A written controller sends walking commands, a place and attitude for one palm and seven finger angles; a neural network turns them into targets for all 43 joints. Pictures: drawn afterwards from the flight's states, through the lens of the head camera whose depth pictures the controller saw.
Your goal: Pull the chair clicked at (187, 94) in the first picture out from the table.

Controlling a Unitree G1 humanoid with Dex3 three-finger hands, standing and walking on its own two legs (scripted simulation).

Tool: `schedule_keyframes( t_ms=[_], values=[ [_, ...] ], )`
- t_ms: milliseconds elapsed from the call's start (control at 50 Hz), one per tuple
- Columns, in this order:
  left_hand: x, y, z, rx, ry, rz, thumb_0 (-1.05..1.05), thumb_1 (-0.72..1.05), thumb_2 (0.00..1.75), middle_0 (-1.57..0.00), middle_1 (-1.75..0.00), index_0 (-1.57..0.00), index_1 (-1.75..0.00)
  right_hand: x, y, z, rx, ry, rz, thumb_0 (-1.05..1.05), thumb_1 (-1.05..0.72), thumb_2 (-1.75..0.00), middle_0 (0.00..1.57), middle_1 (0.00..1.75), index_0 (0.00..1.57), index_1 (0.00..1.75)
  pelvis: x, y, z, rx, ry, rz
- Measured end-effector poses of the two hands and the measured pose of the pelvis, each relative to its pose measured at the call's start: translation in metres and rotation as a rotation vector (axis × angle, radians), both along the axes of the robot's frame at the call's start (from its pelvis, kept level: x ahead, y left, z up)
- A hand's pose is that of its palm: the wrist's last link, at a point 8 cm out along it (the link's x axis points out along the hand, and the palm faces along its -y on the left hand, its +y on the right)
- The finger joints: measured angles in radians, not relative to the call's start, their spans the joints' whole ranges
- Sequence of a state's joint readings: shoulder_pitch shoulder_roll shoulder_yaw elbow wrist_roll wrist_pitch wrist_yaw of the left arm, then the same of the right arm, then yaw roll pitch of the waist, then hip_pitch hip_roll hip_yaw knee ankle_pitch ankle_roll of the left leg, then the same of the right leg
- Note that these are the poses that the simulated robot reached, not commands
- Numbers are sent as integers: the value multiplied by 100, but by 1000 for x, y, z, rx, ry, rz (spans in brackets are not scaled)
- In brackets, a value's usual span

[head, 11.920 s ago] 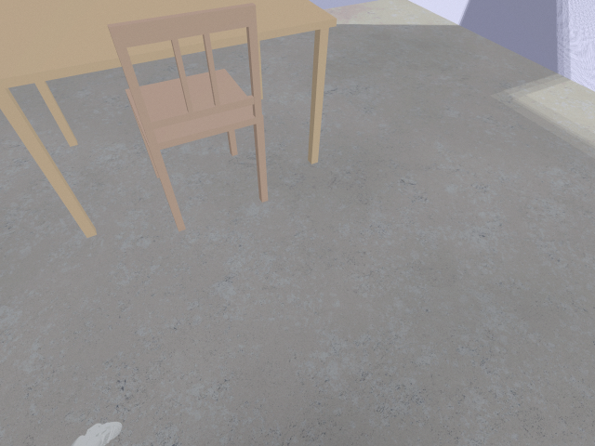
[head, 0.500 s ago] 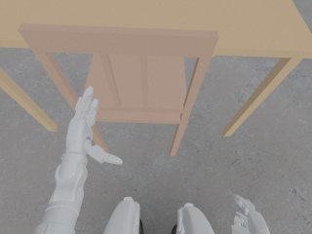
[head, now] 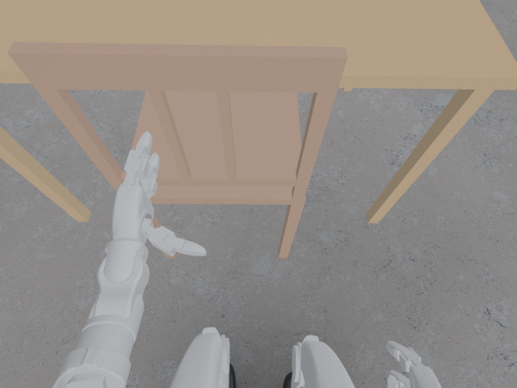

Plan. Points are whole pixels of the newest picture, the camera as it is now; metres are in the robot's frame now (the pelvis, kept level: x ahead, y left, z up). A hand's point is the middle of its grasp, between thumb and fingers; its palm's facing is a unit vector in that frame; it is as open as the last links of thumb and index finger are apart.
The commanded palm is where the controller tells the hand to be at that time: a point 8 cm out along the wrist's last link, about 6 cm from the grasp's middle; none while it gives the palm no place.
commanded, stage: aim the fingers beside a spindle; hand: left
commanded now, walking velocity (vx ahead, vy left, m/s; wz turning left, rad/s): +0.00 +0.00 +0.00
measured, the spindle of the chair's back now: (173, 139) +0.52 +0.16 +0.01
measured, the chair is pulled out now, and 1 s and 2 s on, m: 0.00 0.00 0.00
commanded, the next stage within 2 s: none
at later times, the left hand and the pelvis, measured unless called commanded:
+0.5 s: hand (175, 215) +0.37 +0.14 +0.02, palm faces +0.00 -1.00 -0.02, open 16.9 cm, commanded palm +0.35 +0.19 +0.02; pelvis +0.00 +0.00 +0.00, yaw +0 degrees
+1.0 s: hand (169, 210) +0.37 +0.15 +0.02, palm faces -0.01 -1.00 -0.02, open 16.9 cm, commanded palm +0.35 +0.19 +0.01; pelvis +0.00 +0.01 +0.00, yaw +0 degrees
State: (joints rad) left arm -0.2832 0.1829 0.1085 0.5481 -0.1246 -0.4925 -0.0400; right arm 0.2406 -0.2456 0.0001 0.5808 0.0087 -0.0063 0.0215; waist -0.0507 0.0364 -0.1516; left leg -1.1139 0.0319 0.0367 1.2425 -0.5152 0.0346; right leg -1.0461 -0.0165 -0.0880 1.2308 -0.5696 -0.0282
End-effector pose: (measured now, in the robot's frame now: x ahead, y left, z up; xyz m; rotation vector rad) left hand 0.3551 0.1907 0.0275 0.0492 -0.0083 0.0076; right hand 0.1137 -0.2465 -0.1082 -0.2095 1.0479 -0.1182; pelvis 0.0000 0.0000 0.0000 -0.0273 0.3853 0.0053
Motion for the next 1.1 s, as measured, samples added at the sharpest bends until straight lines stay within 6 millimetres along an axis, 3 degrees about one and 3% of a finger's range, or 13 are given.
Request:
schedule_keyframes(
  t_ms=[120, 280, 440, 600, 760, 940, 1100],
  values=[
    [-2, -2, -15, -26, 43, 1, -1, -50, 30, -6, -8, -7, -8, 4, -7, 2, -21, -11, 1, 1, -90, -89, 20, 30, 20, 30, 0, -4, -2, 0, 5, 3],
    [-2, 2, 4, -2, -41, 0, -2, -50, 30, -6, -8, -7, -8, 11, -10, 4, -24, -30, 6, 1, -90, -89, 20, 30, 20, 30, 1, -5, -1, 1, -1, 3],
    [-6, 3, -18, -32, 54, -5, -1, -50, 30, -6, -8, -6, -8, 13, -7, 4, -20, -38, 7, 1, -90, -89, 20, 30, 20, 30, 0, -4, -2, -2, 5, 4],
    [-4, -1, 4, -8, -51, -15, -2, -50, 30, -6, -8, -7, -8, 10, -1, 1, -14, -30, 14, 1, -90, -89, 20, 30, 20, 30, -2, 0, -2, -4, -2, 3],
    [5, 6, -21, -32, 55, 1, -1, -50, 30, -6, -8, -7, -8, 2, 1, 0, -19, -14, -2, 1, -90, -89, 20, 30, 20, 30, -4, 2, -5, -8, 13, 1],
    [-3, 10, 6, -15, -41, -8, -2, -50, 30, -6, -8, -6, -8, -1, 5, 4, -17, -3, -2, 1, -90, -89, 20, 30, 20, 30, 0, 8, 0, -12, -1, 1],
    [-7, 3, -23, -50, 60, -21, -1, -50, 30, -6, -8, -6, -8, 7, 6, 7, -31, -26, 7, 1, -90, -89, 20, 30, 20, 30, -2, 10, -2, -16, 7, 4]
  ],
)
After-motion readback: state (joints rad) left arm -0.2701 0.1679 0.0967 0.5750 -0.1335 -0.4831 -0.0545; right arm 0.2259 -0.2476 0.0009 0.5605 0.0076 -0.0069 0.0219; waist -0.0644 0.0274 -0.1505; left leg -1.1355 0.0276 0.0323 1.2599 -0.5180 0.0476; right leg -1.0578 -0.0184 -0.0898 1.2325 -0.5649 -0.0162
